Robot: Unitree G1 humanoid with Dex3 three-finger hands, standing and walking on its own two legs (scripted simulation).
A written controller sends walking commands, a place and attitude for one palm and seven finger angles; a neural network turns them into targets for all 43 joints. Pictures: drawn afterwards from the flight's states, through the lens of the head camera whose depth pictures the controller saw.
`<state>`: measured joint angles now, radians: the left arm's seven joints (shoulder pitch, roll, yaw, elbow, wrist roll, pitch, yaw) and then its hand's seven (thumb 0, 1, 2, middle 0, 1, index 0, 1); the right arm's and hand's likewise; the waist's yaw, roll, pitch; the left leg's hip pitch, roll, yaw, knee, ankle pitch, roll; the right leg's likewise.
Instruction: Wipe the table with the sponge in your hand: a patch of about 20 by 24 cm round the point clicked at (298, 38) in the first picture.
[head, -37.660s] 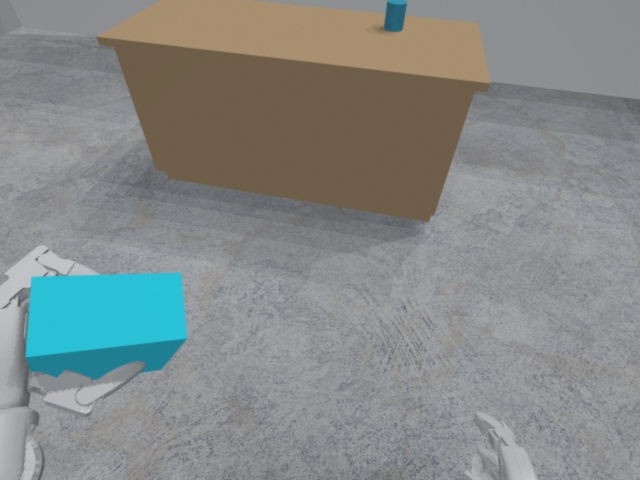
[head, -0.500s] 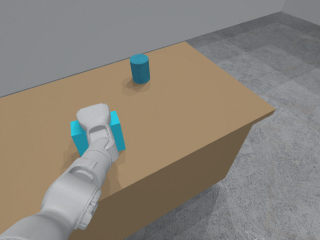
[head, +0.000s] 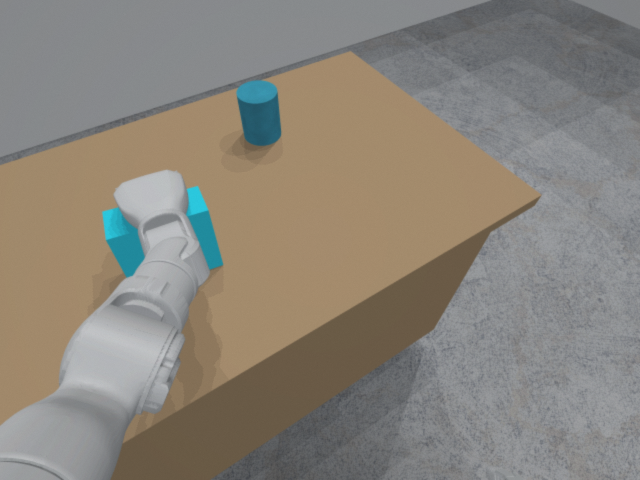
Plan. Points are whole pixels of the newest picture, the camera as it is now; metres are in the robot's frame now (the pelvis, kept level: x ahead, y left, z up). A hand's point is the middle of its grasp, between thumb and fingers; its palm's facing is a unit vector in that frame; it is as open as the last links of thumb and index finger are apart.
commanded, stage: wipe forward along the third lane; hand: left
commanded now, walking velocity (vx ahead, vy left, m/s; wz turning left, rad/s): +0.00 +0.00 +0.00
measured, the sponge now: (170, 248) +0.45 +0.20 +0.00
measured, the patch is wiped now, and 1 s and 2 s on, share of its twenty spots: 0.85 1.00 1.00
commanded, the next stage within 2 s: wipe back along the third lane in 0.44 s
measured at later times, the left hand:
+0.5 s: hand (147, 200) +0.51 +0.23 +0.04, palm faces -0.10 -0.02 -1.00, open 10.3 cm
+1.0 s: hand (147, 206) +0.50 +0.23 +0.04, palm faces -0.04 -0.01 -1.00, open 10.3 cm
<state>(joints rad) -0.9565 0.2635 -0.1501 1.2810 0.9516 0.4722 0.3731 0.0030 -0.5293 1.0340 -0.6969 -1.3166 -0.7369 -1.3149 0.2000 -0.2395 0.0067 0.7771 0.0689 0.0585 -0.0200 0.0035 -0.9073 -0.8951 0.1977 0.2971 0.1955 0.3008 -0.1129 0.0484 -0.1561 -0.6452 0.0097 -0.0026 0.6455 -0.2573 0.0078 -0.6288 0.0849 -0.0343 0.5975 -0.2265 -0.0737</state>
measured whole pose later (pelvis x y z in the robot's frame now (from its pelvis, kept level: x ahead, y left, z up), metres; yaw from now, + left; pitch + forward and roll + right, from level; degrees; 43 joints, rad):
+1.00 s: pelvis +0.04 +0.05 +0.00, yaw -1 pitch +17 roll -3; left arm -0.97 0.18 -0.26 1.25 0.92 0.53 0.43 0.00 -0.52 1.03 -0.68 -1.32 -0.72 -1.33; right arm 0.23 -0.21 -0.02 0.80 0.05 0.09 0.06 0.00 -0.91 -0.90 0.20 0.30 0.20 0.30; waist -0.07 0.04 -0.20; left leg -0.62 -0.03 0.02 0.67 -0.33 0.08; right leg -0.58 0.05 -0.01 0.56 -0.27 -0.01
